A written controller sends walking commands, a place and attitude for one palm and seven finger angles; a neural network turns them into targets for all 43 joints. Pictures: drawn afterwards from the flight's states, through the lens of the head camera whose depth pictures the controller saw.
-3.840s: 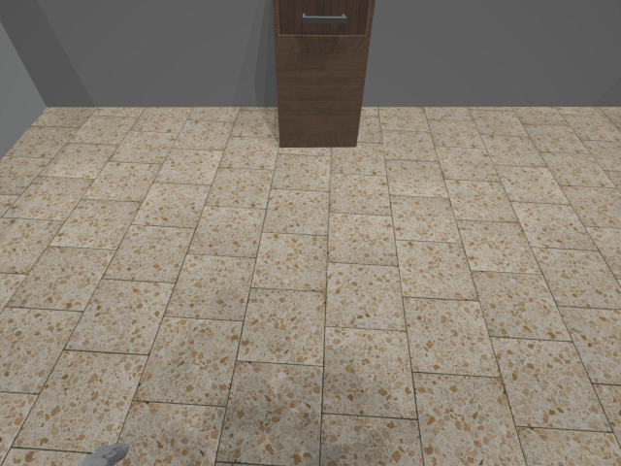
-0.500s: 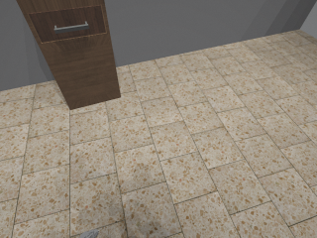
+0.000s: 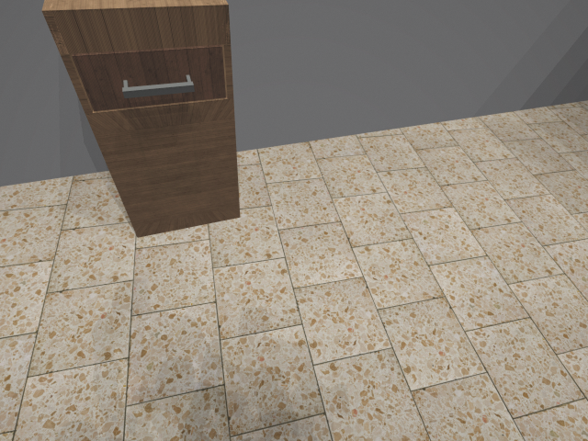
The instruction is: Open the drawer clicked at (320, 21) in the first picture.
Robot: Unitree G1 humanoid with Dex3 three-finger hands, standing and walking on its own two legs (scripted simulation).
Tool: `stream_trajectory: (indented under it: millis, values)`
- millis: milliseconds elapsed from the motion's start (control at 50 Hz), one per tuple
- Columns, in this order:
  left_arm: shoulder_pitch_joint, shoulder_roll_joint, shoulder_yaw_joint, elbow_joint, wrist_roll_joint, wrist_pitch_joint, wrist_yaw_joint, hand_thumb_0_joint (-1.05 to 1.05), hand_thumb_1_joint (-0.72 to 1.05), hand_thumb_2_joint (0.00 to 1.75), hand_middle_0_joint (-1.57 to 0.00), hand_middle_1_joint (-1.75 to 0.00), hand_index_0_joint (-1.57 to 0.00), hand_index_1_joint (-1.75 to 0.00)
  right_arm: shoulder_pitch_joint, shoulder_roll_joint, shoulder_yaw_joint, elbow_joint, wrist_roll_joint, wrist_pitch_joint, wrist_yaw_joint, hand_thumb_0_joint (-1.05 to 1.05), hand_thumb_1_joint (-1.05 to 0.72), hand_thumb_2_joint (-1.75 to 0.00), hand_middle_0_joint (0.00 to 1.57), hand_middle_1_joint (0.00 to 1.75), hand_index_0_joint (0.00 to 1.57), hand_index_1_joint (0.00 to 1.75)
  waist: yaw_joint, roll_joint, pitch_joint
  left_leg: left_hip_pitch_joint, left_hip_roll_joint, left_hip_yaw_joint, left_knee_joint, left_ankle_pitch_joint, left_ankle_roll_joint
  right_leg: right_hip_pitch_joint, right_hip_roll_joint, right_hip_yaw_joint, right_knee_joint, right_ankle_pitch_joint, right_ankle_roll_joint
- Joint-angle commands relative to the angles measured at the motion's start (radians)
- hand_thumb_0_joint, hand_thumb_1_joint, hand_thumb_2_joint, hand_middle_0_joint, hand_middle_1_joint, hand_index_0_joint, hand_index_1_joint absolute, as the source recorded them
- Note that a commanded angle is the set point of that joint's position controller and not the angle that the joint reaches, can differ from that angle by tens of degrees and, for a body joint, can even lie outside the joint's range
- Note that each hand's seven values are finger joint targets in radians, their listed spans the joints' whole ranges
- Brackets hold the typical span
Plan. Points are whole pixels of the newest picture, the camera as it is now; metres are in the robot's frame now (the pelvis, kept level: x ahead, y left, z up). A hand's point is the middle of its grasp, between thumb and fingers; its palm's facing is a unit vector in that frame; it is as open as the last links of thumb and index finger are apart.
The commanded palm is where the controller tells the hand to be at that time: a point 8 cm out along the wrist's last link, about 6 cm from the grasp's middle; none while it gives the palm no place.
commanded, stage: walk to a spot facing it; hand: left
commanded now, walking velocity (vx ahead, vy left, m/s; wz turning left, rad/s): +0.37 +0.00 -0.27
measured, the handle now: (158, 85) +0.98 +0.47 -0.08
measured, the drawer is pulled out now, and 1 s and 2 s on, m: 0.00 0.00 0.00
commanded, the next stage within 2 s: turn to face it in 0.40 s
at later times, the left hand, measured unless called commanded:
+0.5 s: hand (253, 325) +0.34 +0.09 -0.17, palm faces -0.14 -0.97 -0.21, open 7.4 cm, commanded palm none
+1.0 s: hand (218, 330) +0.33 +0.16 -0.19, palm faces +0.14 -0.97 -0.19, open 7.4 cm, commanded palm none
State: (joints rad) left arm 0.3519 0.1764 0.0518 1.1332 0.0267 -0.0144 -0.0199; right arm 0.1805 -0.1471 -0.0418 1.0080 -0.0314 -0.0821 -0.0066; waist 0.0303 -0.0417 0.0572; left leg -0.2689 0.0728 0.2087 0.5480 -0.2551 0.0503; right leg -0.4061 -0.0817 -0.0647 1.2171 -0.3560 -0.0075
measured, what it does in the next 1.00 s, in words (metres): walks ahead: right foot, then left foot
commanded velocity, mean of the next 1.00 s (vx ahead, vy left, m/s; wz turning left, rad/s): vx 0.15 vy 0.00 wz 0.19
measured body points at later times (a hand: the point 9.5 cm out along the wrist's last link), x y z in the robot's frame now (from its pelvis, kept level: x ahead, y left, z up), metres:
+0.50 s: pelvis +0.21 -0.07 -0.01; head +0.23 -0.09 +0.44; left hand +0.34 +0.15 -0.15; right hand +0.09 -0.26 -0.18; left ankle +0.10 +0.08 -0.64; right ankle +0.27 -0.15 -0.73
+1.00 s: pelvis +0.31 -0.03 -0.01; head +0.35 +0.00 +0.44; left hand +0.32 +0.21 -0.17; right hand +0.42 -0.28 -0.14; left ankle +0.35 +0.05 -0.73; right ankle +0.27 -0.17 -0.66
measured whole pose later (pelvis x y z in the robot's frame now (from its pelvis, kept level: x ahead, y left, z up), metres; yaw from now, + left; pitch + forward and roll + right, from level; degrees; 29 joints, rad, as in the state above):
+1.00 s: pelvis +0.31 -0.03 -0.01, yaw +5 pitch +0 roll -2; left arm 0.21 0.21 0.07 1.01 0.02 0.05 0.01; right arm 0.16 -0.19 -0.05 0.96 -0.03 0.01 0.00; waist 0.01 -0.03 0.09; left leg -0.37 0.03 0.11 0.62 -0.25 0.06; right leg -0.42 -0.09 -0.11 1.10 -0.51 0.07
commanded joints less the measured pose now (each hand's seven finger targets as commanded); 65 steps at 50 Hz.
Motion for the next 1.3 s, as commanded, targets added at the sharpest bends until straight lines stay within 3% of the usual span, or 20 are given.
stream_trajectory:
  millis: [0,120,260,300,340,360,380,400,460,540,720,800,820,840,860,880,920,1000,1160,1280]
  values:
    - [0.009,0.012,0.013,-0.073,0.003,-0.005,0.004,0.0,0.9,0.9,-0.2,-0.3,-0.2,-0.3,0.168,-0.113,-0.018,0.03,0.013,-0.014,-0.015,0.0,-0.9,-0.9,0.2,0.3,0.2,0.3,-0.025,0.144,-0.015,0.124,0.26,-0.175,-0.36,0.18,0.059,-0.172,-0.058,0.05,-0.007,0.114,0.019]
    - [-0.123,0.009,0.018,-0.133,0.005,0.015,-0.007,0.0,0.9,0.9,-0.2,-0.3,-0.2,-0.3,0.23,-0.11,-0.023,0.057,0.014,-0.014,-0.015,0.0,-0.9,-0.9,0.2,0.3,0.2,0.3,-0.034,0.133,0.071,0.175,0.246,-0.089,-0.414,0.155,0.075,-0.277,-0.074,0.015,-0.215,0.224,0.039]
    - [-0.285,0.009,0.011,-0.192,-0.001,-0.003,-0.009,0.0,0.9,0.9,-0.2,-0.3,-0.2,-0.3,0.316,-0.123,-0.026,0.106,-0.002,0.0,-0.013,0.0,-0.9,-0.9,0.2,0.3,0.2,0.3,-0.078,0.146,0.091,0.286,0.279,-0.026,-0.329,0.348,0.066,-0.188,-0.028,-0.053,-0.533,0.176,-0.009]
    - [-0.223,0.027,0.015,-0.177,0.001,-0.012,-0.007,0.0,0.9,0.9,-0.2,-0.3,-0.2,-0.3,0.302,-0.143,-0.029,0.108,-0.001,0.005,-0.013,0.0,-0.9,-0.9,0.2,0.3,0.2,0.3,-0.043,0.138,0.049,0.295,0.276,0.01,-0.218,0.532,0.053,-0.058,0.021,-0.093,-0.579,0.131,-0.036]
    - [0.008,0.08,0.031,-0.104,0.008,-0.03,0.001,0.0,0.9,0.9,-0.2,-0.3,-0.2,-0.3,0.274,-0.148,-0.027,0.103,0.008,0.008,-0.009,0.0,-0.9,-0.9,0.2,0.3,0.2,0.3,0.065,0.075,-0.075,0.201,0.213,0.067,0.094,0.637,0.005,0.273,0.073,-0.118,-0.68,0.197,-0.063]
    - [0.136,0.166,0.055,-0.068,0.012,-0.044,0.012,0.0,0.9,0.9,-0.2,-0.3,-0.2,-0.3,0.282,-0.115,-0.022,0.089,0.019,0.008,0.001,0.0,-0.9,-0.9,0.2,0.3,0.2,0.3,0.117,-0.068,-0.178,-0.012,0.148,0.098,0.372,0.373,-0.036,0.513,-0.098,0.088,-0.713,0.223,-0.116]
    - [0.201,0.266,0.074,-0.056,-0.002,-0.047,0.022,0.0,0.9,0.9,-0.2,-0.3,-0.2,-0.3,0.307,-0.058,-0.01,0.056,0.027,0.007,0.002,0.0,-0.9,-0.9,0.2,0.3,0.2,0.3,0.096,-0.272,-0.269,-0.259,-0.013,0.03,0.685,-0.296,-0.086,0.667,-0.347,0.521,-0.837,0.396,-0.238]
    - [0.164,0.271,0.073,-0.063,-0.022,-0.041,0.029,0.0,0.9,0.9,-0.2,-0.3,-0.2,-0.3,0.237,-0.083,-0.016,0.041,0.029,0.016,-0.003,0.0,-0.9,-0.9,0.2,0.3,0.2,0.3,0.092,-0.146,-0.236,-0.312,0.013,-0.117,0.805,-0.314,-0.063,0.609,-0.361,0.53,-0.901,0.421,-0.266]
    - [-0.056,0.139,0.032,-0.112,-0.018,-0.047,0.036,0.0,0.9,0.9,-0.2,-0.3,-0.2,-0.3,0.186,-0.047,-0.016,0.054,0.016,0.035,-0.002,0.0,-0.9,-0.9,0.2,0.3,0.2,0.3,-0.006,-0.018,-0.04,-0.269,0.11,-0.187,0.754,-0.095,-0.062,0.227,-0.268,0.28,-0.964,0.284,-0.168]
    - [-0.113,0.077,0.004,-0.109,-0.006,-0.063,0.042,0.0,0.9,0.9,-0.2,-0.3,-0.2,-0.3,0.29,-0.007,-0.009,0.096,0.012,0.076,-0.003,0.0,-0.9,-0.9,0.2,0.3,0.2,0.3,-0.088,-0.049,-0.038,-0.163,0.087,-0.175,0.575,-0.036,-0.087,0.103,-0.202,0.046,-0.994,0.439,-0.12]
    - [-0.084,0.131,0.021,-0.12,-0.003,-0.025,0.046,0.0,0.9,0.9,-0.2,-0.3,-0.2,-0.3,0.035,-0.049,-0.009,-0.025,0.016,0.094,0.015,0.0,-0.9,-0.9,0.2,0.3,0.2,0.3,-0.016,-0.087,0.015,-0.198,0.054,-0.104,0.253,-0.056,-0.104,0.22,-0.265,-0.047,-0.923,0.461,-0.124]
    - [-0.088,0.172,0.04,-0.139,-0.005,-0.004,0.048,0.0,0.9,0.9,-0.2,-0.3,-0.2,-0.3,0.041,-0.087,-0.017,-0.054,0.012,0.095,0.022,0.0,-0.9,-0.9,0.2,0.3,0.2,0.3,-0.03,-0.051,-0.018,-0.08,0.024,-0.073,0.09,-0.004,-0.085,0.247,-0.264,-0.105,-0.766,0.474,-0.074]
    - [-0.086,0.172,0.04,-0.148,-0.011,0.001,0.046,0.0,0.9,0.9,-0.2,-0.3,-0.2,-0.3,0.092,-0.119,-0.024,-0.049,0.007,0.093,0.021,0.0,-0.9,-0.9,0.2,0.3,0.2,0.3,-0.057,0.013,-0.06,0.02,0.012,-0.081,0.003,0.086,-0.075,0.224,-0.239,-0.137,-0.644,0.472,-0.043]
    - [-0.082,0.146,0.041,-0.168,-0.019,0.007,0.042,0.0,0.9,0.9,-0.2,-0.3,-0.2,-0.3,0.163,-0.196,-0.044,-0.05,0.002,0.085,0.017,0.0,-0.9,-0.9,0.2,0.3,0.2,0.3,-0.087,0.218,-0.119,0.146,0.129,-0.277,-0.102,0.344,-0.01,0.105,-0.153,-0.177,-0.444,0.29,0.022]
    - [-0.096,0.093,0.028,-0.215,-0.028,0.01,0.039,0.0,0.9,0.9,-0.2,-0.3,-0.2,-0.3,0.216,-0.29,-0.063,-0.053,0.002,0.081,0.009,0.0,-0.9,-0.9,0.2,0.3,0.2,0.3,-0.104,0.466,-0.142,0.243,0.365,-0.584,-0.185,0.736,0.14,-0.106,-0.017,-0.16,-0.183,-0.296,0.094]
    - [-0.147,0.119,0.026,-0.238,-0.015,0.019,0.047,0.0,0.9,0.9,-0.2,-0.3,-0.2,-0.3,0.232,-0.298,-0.062,-0.037,0.01,0.09,0.001,0.0,-0.9,-0.9,0.2,0.3,0.2,0.3,-0.111,0.307,-0.171,0.223,0.387,-0.576,-0.187,0.647,0.193,-0.112,-0.011,-0.018,-0.074,-0.346,0.077]
    - [-0.178,0.105,0.035,-0.232,-0.01,0.025,0.043,0.0,0.9,0.9,-0.2,-0.3,-0.2,-0.3,0.123,-0.258,-0.058,-0.074,0.009,0.085,-0.01,0.0,-0.9,-0.9,0.2,0.3,0.2,0.3,-0.082,0.237,-0.145,0.176,0.298,-0.526,-0.211,0.391,0.152,-0.182,-0.038,0.023,-0.021,-0.201,0.076]
    - [-0.131,0.103,0.035,-0.211,-0.011,0.033,0.036,0.0,0.9,0.9,-0.2,-0.3,-0.2,-0.3,0.044,-0.228,-0.048,-0.107,0.012,0.075,-0.015,0.0,-0.9,-0.9,0.2,0.3,0.2,0.3,-0.046,0.138,-0.158,0.146,0.199,-0.388,-0.21,0.409,0.109,-0.128,-0.027,0.045,-0.089,-0.055,0.094]
    - [-0.193,0.101,0.031,-0.263,-0.012,0.047,0.044,0.0,0.9,0.9,-0.2,-0.3,-0.2,-0.3,0.056,-0.242,-0.062,-0.114,0.006,0.094,-0.006,0.0,-0.9,-0.9,0.2,0.3,0.2,0.3,-0.067,0.188,-0.108,0.097,0.179,-0.457,-0.233,0.275,0.127,-0.056,0.008,0.037,-0.312,-0.085,0.1]
    - [-0.117,0.103,0.027,-0.26,-0.021,0.031,0.05,0.0,0.9,0.9,-0.2,-0.3,-0.2,-0.3,0.016,-0.245,-0.069,-0.129,0.008,0.106,0.0,0.0,-0.9,-0.9,0.2,0.3,0.2,0.3,-0.028,0.191,-0.138,0.021,0.131,-0.48,-0.149,0.329,0.092,0.169,0.058,0.014,-0.638,0.03,0.077]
